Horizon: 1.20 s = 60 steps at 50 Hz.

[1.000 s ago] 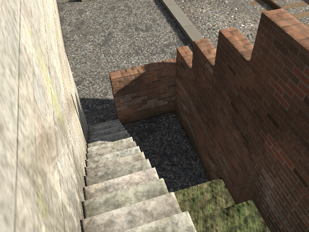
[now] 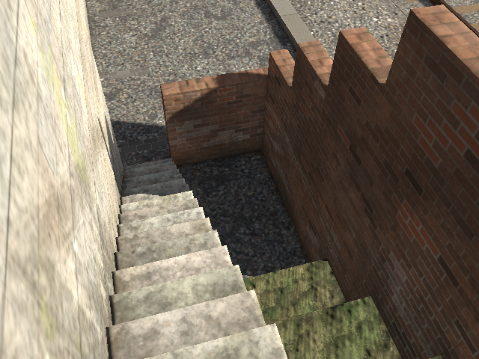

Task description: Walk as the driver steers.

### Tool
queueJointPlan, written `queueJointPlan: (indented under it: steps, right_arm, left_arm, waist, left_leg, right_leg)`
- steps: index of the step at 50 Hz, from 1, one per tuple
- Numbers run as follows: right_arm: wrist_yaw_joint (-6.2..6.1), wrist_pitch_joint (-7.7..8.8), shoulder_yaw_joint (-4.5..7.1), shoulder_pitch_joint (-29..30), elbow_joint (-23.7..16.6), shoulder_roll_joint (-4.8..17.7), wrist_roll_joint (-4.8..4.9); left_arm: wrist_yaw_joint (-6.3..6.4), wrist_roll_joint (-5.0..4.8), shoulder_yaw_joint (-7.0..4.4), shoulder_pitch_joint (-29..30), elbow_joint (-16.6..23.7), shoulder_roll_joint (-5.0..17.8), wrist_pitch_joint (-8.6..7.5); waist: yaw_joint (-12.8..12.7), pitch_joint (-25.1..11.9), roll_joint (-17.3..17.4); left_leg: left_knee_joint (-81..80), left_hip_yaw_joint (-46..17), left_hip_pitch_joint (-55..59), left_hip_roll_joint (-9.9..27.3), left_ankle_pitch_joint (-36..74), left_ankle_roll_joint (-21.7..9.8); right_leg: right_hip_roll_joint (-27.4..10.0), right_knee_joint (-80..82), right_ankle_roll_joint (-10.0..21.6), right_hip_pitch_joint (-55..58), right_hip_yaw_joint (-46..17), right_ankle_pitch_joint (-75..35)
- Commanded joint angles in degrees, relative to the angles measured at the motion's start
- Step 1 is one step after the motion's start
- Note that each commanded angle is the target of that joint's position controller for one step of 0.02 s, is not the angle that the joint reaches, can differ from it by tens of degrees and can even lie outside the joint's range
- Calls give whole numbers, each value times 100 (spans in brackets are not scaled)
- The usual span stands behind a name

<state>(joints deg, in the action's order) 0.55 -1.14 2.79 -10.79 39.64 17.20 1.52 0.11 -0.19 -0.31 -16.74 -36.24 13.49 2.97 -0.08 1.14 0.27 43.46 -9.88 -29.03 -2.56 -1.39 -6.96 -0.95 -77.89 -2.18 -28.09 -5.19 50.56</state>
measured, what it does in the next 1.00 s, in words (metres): goes down: left foot 0.20 m lower, then right foot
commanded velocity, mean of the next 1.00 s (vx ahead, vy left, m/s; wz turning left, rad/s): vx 0.15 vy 0.00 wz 0.00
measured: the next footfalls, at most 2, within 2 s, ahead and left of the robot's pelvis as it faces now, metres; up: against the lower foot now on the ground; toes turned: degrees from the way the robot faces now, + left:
left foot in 0.10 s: +0.05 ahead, +0.13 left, -0.20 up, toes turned -1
right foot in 0.40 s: +0.16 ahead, -0.16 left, -0.20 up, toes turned +10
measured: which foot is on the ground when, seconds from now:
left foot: up 0.00-0.08, down 0.10-1.00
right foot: down 0.00-0.06, up 0.08-0.38, down 0.40-1.00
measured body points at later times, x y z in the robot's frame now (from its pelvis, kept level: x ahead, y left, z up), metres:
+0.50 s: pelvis +0.09 +0.04 -0.07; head +0.07 +0.05 +0.38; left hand +0.18 +0.26 -0.20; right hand +0.14 -0.18 -0.21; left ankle +0.01 +0.13 -0.80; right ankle +0.12 -0.15 -0.80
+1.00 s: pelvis +0.10 -0.02 -0.05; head +0.11 -0.01 +0.40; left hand +0.20 +0.21 -0.19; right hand +0.07 -0.26 -0.20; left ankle +0.01 +0.13 -0.80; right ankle +0.12 -0.16 -0.80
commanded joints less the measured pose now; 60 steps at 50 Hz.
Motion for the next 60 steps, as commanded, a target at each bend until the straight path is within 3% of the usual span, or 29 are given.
queueJointPlan:
  steps: [1, 2, 3, 4, 5, 6, 7, 8, 9, 10, 11, 12, 13, 14, 15, 18, 19, 21, 22, 24, 27, 30, 32, 35, 38, 47, 48, 53, 60]
  right_arm:
    - [-177, -328, 137, -2941, 535, 81, 39]
    - [-191, -376, 153, -3016, 514, 202, 9]
    - [-202, -377, 29, -3060, 485, 110, -78]
    - [-83, -267, -217, -2798, 593, -467, -158]
    - [44, -146, -475, -2423, 661, -821, -182]
    - [73, -107, -598, -2269, 689, -947, -70]
    - [88, -10, -480, -1647, 548, -375, 79]
    - [39, 127, -99, -1170, 550, 737, 192]
    - [-13, 262, -22, -843, 502, 906, 67]
    - [-131, 273, -185, -397, 358, 411, -58]
    - [-221, 292, -336, -213, 300, 95, -7]
    - [-428, 171, -413, -598, 523, 57, 25]
    - [-553, 106, -514, -773, 526, -165, -40]
    - [-617, 3, -531, -792, 417, -291, 9]
    - [-591, -75, -508, -944, 443, -244, -1]
    - [-364, -33, -350, -705, 450, 114, -92]
    - [-395, -32, -355, -572, 469, -49, -27]
    - [-367, -112, -312, -1652, 978, -485, -17]
    - [-309, -112, -250, -1892, 1135, -482, 28]
    - [-207, -71, -110, -1538, 1074, -140, 31]
    - [-140, -102, -136, -1353, 1199, -256, 74]
    - [-34, -111, -188, -1232, 1238, -339, -43]
    - [10, -100, -212, -1304, 1280, -290, -126]
    - [48, -53, -227, -1397, 1394, -238, -54]
    - [6, -54, -192, -1470, 1624, -2, 92]
    - [-105, -147, -173, -1805, 1940, -77, 63]
    - [-96, -87, -143, -1850, 1966, -20, 27]
    - [-62, 117, -80, -2078, 2067, -4, 155]
    - [-112, 89, -68, -2320, 1991, -161, 55]
  left_arm:
    - [-89, -212, -86, 2114, 785, 421, 0]
    - [-42, -248, -170, 1764, 531, 484, 13]
    - [76, -337, -147, 1575, 407, 245, -1]
    - [139, -156, -17, 1621, 292, -200, -7]
    - [166, 1, 21, 1186, 224, -593, -52]
    - [219, -18, 41, 780, 266, -726, -146]
    - [202, 10, 70, -146, 283, -686, -221]
    - [167, -187, 216, 81, 668, -760, -279]
    - [281, -419, 120, 605, 740, -326, -324]
    - [331, -460, -73, 545, 596, 179, -261]
    - [310, -376, -87, 742, 657, 168, -237]
    - [146, -401, -33, 622, 696, -94, -149]
    - [38, -217, -5, 523, 666, -240, -51]
    - [-60, -204, 29, 551, 590, -328, 73]
    - [-108, -260, 69, 886, 596, -517, 140]
    - [-83, -205, 34, 244, 204, -445, 193]
    - [-68, -173, 18, 187, 158, -276, 121]
    - [-48, -58, 75, 726, 234, -184, 52]
    - [-47, -119, 4, 501, 49, -119, 24]
    - [80, -7, 123, 41, -134, -255, -58]
    - [76, -46, 138, -106, -232, -213, -67]
    - [43, -85, 23, -110, -298, 174, -83]
    - [-59, -9, 59, -37, -267, 154, -43]
    - [-64, 13, 73, 82, -245, 115, 9]
    - [97, -23, 45, -107, -368, 291, 1]
    - [172, -96, 48, 205, -527, 127, 95]
    - [218, -178, 56, 150, -584, 165, 72]
    - [393, -154, 34, 160, -708, 214, 132]
    - [415, -109, 90, 389, -747, 98, 213]
  waist:
    - [2075, -1169, -580]
    - [2048, -1029, -426]
    - [1938, -636, -349]
    - [1746, 24, 229]
    - [1072, 350, 943]
    - [565, 549, 1295]
    - [-371, 478, 1800]
    - [-498, 379, 2704]
    - [-278, 557, 2022]
    - [-425, 539, 632]
    - [-380, 643, 372]
    - [-379, 559, 872]
    - [-315, 249, 566]
    - [-212, 314, 280]
    - [92, 332, 339]
    - [-19, 550, 649]
    - [-96, 757, 562]
    - [371, 1112, 250]
    - [462, 893, -130]
    - [337, 160, 172]
    - [210, -109, -103]
    - [105, -200, -662]
    - [190, -170, -513]
    - [137, -315, -379]
    - [39, -283, -10]
    - [30, 266, -50]
    - [61, 395, 122]
    - [-35, 361, 15]
    - [-39, 507, -112]
  left_leg:
    - [65, 1610, 3708, -312, -221, 165]
    - [-962, 1436, 3949, -29, -733, 73]
    - [-2584, 496, 3645, 868, -1354, -438]
    - [-2760, 359, 3308, 1135, -962, -450]
    - [-1654, 464, 3251, 998, 1120, -142]
    - [-1313, 458, 2719, 673, 2717, 471]
    - [-853, 191, 2118, 590, 3971, 377]
    - [-1739, -1537, 1569, 1399, 3204, -351]
    - [-1996, -2437, 1192, 1885, 1269, -848]
    - [-1855, -2173, 876, 1646, 86, -658]
    - [-1726, -2191, 861, 1602, 646, -331]
    - [-1340, -1896, 1106, 1674, 1565, -90]
    - [-1150, -1635, 1415, 1564, 1671, 96]
    - [-1322, -1042, 797, 1197, 691, 313]
    - [-1800, -1005, 410, 1180, 258, 460]
    - [-2423, -930, -202, 1325, 210, 345]
    - [-2400, -801, 228, 1335, 782, 362]
    - [-2509, -897, 1544, 1184, 2629, 733]
    - [-2371, -959, 1988, 1138, 3331, 770]
    - [-2287, -560, 2655, 841, 3485, 705]
    - [-2481, -58, 2863, 721, 2150, 523]
    - [-2415, 200, 2724, 607, 528, 285]
    - [-2490, 213, 2353, 628, 115, 292]
    - [-2358, 320, 2255, 707, 244, 366]
    - [-2383, 422, 2296, 712, 359, 466]
    - [-2997, 508, 2154, 788, -340, 679]
    - [-3227, 445, 2088, 801, -409, 745]
    - [-3436, 495, 2205, 857, -301, 836]
    - [-3653, 541, 2326, 816, -712, 786]
  right_leg:
    - [-259, 996, 276, -1622, 152, -2357]
    - [-21, -58, 75, -1241, 285, -3103]
    - [204, -2008, -272, -1018, 81, -3199]
    - [445, -3421, -295, -1635, 6, -1619]
    - [651, -4206, -233, -2573, -181, -338]
    - [393, -4304, -227, -2710, -65, -451]
    - [76, -3971, -407, -2479, 58, -677]
    - [-278, -4001, -534, -2584, 397, -1056]
    - [-587, -3474, -519, -2933, -572, -2122]
    - [-685, -2545, -530, -2628, -803, -3556]
    - [-772, -1804, -562, -2560, -613, -3872]
    - [-800, -1348, -573, -2560, -662, -3277]
    - [-974, -234, -652, -2134, -849, -4330]
    - [-812, 1442, -728, -965, -563, -5221]
    - [-574, 1695, -808, -68, -249, -5157]
    - [-483, 2018, -749, 1368, -223, -4361]
    - [-598, 2890, -649, 1122, -340, -4094]
    - [-606, 4701, -517, 871, -541, -4135]
    - [-550, 4614, -485, 1071, -445, -4332]
    - [-590, 4526, -206, 1564, -437, -5166]
    - [-526, 4867, -82, 1905, -535, -5664]
    - [-499, 5179, 97, 2241, -600, -6239]
    - [-495, 5108, 264, 2474, -603, -6507]
    - [-447, 5190, 403, 2689, -624, -6931]
    - [-455, 5327, 476, 2768, -623, -7080]
    - [-226, 5890, 411, 2834, -539, -6011]
    - [-272, 5914, 421, 2813, -604, -5657]
    - [-229, 6065, 401, 2878, -533, -5614]
    - [-149, 6367, 367, 2734, -537, -5118]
